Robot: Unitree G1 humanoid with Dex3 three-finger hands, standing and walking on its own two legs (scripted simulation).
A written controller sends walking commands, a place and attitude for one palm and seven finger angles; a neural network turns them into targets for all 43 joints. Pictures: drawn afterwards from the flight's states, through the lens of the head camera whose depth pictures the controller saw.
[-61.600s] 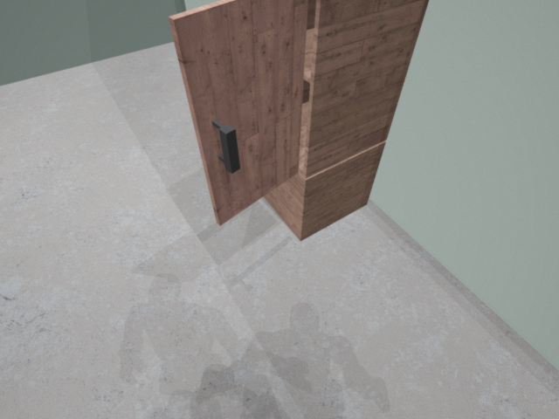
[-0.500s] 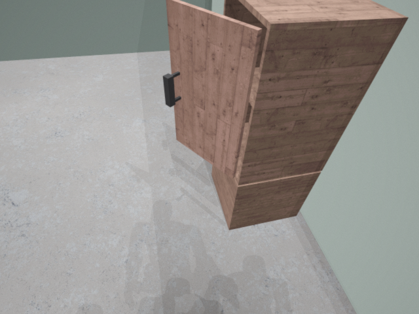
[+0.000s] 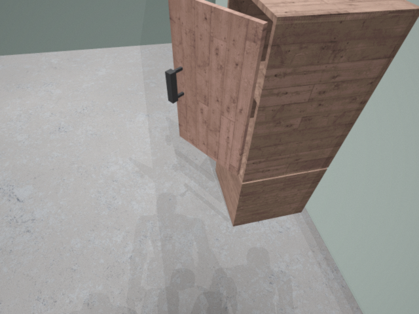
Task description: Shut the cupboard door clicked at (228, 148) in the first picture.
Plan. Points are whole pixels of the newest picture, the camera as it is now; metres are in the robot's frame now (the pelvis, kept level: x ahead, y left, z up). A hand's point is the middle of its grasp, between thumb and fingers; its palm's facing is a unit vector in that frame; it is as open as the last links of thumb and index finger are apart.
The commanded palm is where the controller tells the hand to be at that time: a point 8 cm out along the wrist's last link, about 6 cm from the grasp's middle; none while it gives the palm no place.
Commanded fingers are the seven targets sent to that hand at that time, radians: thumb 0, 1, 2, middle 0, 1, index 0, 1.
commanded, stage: look to check the result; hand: left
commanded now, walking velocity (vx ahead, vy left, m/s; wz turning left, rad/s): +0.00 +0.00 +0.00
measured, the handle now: (176, 84) +0.86 +0.17 -0.04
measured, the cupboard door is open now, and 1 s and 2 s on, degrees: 34 34 34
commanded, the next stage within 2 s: walk to a spot facing it in 0.12 s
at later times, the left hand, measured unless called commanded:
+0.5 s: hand out of the picture -0.01 +0.18 -0.19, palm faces +0.14 -0.97 -0.20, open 7.4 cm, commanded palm none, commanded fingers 0.00 0.90 0.90 -0.20 -0.30 -0.20 -0.30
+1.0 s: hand out of the picture +0.03 +0.22 -0.16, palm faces +0.37 -0.89 -0.28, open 7.4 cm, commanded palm none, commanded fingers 0.00 0.90 0.90 -0.20 -0.30 -0.20 -0.30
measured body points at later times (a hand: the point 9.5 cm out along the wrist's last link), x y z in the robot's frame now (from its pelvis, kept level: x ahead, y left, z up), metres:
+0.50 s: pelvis +0.00 +0.00 -0.01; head +0.02 +0.01 +0.44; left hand -0.02 +0.23 -0.17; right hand +0.01 -0.22 -0.17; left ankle +0.04 +0.11 -0.74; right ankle -0.04 -0.11 -0.74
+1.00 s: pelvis -0.01 -0.03 +0.00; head +0.05 -0.01 +0.44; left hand +0.01 +0.27 -0.14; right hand +0.13 -0.25 -0.15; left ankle +0.02 +0.10 -0.74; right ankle +0.03 -0.17 -0.71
